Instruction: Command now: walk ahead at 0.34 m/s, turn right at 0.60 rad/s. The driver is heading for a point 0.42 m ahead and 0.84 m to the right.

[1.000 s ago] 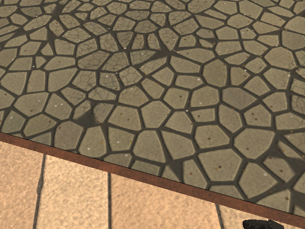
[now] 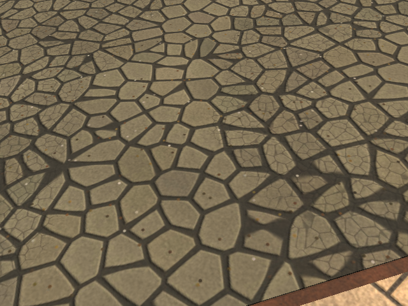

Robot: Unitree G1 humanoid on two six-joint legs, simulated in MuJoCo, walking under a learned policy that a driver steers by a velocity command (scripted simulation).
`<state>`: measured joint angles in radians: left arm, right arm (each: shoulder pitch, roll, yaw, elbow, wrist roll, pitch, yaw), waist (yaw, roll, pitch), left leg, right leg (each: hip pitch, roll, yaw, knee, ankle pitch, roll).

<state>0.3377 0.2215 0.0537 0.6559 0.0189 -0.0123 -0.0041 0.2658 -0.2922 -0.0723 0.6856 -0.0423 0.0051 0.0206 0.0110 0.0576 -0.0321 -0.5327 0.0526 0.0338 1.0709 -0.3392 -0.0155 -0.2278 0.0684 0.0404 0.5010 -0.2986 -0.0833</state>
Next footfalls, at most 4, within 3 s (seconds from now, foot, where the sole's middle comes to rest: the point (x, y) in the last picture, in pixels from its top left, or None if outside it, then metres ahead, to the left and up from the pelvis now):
0.34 left None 0.34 0.11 -0.77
0.86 right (285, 294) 0.57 -0.17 -0.77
1.38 left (288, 207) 0.91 -0.22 -0.77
1.92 right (372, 189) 0.98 -0.56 -0.77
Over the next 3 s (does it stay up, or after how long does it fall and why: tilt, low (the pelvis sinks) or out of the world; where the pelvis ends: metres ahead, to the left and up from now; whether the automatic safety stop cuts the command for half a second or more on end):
stays up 1.16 -0.91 -0.02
